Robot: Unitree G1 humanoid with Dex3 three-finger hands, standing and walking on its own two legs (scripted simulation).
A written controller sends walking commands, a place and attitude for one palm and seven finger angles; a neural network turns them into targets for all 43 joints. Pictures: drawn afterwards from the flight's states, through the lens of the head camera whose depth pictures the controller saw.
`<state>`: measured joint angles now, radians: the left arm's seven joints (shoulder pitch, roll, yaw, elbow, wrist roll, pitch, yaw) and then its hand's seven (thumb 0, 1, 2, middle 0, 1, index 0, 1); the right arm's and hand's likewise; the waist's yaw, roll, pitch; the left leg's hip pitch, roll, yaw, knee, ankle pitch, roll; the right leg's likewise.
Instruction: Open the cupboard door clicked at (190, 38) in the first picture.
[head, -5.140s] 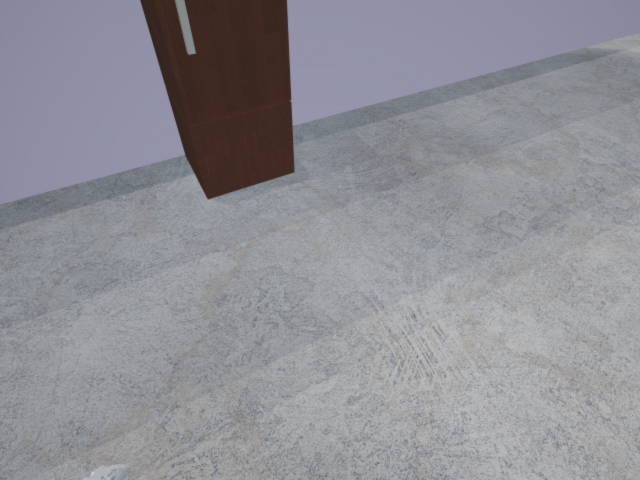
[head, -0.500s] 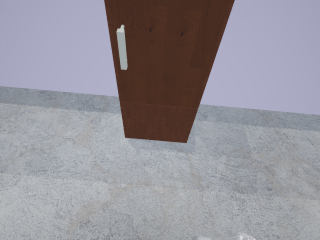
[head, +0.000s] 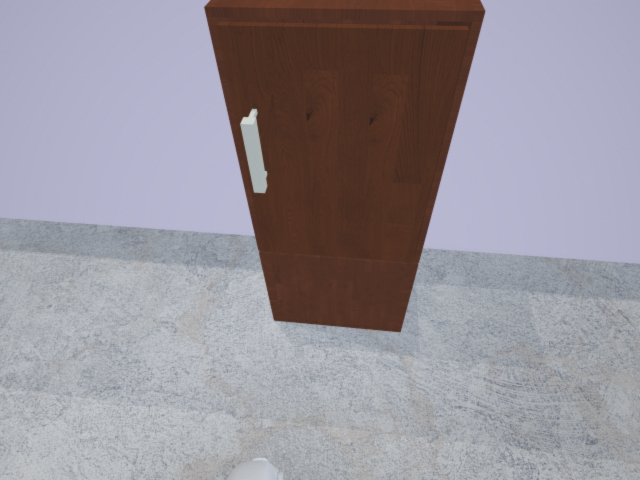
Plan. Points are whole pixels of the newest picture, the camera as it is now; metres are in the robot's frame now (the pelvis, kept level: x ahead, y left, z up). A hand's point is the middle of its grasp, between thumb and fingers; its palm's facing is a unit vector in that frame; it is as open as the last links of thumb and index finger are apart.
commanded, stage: take the last steps up to it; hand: left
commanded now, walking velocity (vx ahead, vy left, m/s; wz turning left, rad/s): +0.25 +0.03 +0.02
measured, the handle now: (257, 151) +0.72 +0.18 +0.00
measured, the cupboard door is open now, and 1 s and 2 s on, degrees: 0 0 0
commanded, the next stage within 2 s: come to a stop and stand still in 0.28 s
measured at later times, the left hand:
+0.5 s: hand (174, 435) +0.22 +0.25 -0.17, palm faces +0.03 -0.98 -0.21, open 7.3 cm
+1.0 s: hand (161, 446) +0.20 +0.28 -0.19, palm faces +0.04 -0.98 -0.19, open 7.3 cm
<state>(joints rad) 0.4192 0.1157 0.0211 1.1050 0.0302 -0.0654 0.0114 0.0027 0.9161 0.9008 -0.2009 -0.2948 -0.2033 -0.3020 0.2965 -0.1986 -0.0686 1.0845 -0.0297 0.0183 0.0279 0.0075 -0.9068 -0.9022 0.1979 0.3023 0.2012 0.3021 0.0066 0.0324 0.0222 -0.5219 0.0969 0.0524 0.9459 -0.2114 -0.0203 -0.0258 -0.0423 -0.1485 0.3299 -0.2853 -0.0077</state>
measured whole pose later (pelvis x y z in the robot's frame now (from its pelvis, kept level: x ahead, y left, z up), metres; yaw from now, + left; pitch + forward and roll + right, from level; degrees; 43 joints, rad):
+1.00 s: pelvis +0.14 +0.09 -0.01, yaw -1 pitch -1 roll +0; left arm 0.17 0.19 0.06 1.04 0.02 0.06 0.03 0.00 0.91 0.90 -0.20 -0.29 -0.20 -0.30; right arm 0.25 -0.13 -0.04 1.06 -0.03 0.01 -0.04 0.00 -0.90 -0.90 0.20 0.30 0.20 0.30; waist 0.00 -0.04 0.06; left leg -0.19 0.00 0.09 0.48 -0.28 0.05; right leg -0.39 -0.03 0.00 0.86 -0.41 0.02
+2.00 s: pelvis +0.12 +0.07 -0.01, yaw +0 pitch -2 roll +0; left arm 0.32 0.17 0.01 1.03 0.02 -0.01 0.04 0.01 0.91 0.90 -0.20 -0.29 -0.20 -0.30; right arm 0.29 -0.18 -0.03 1.03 -0.03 -0.01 -0.03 0.00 -0.90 -0.90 0.20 0.30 0.20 0.30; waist -0.01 0.02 -0.02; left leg -0.24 0.03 0.06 0.55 -0.27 0.01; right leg -0.18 0.00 -0.08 0.52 -0.31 -0.03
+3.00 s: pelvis +0.11 +0.06 -0.01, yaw -3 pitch -2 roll -2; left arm 0.41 0.11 0.04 1.06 0.04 0.01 0.02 0.00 0.90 0.90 -0.20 -0.29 -0.20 -0.30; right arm 0.36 -0.13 -0.05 1.06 -0.03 0.00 -0.01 0.01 -0.90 -0.90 0.20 0.30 0.20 0.30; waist -0.01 -0.01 -0.04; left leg -0.34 0.07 0.14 0.69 -0.37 0.02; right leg -0.19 0.02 -0.12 0.48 -0.26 -0.05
